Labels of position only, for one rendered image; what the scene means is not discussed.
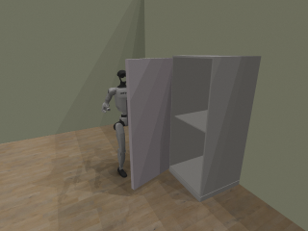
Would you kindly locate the right robot upper arm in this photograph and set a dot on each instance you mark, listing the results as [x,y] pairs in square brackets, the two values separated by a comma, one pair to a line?
[110,93]

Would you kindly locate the right robot hand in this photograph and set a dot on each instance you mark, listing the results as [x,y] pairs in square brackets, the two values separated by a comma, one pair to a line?
[104,108]

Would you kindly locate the humanoid robot torso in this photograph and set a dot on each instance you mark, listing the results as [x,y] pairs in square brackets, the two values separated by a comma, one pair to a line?
[120,103]

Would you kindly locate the fridge door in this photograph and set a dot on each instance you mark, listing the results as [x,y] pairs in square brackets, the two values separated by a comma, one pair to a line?
[149,91]

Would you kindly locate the humanoid robot head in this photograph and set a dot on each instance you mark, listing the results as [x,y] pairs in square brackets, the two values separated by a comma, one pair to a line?
[122,74]

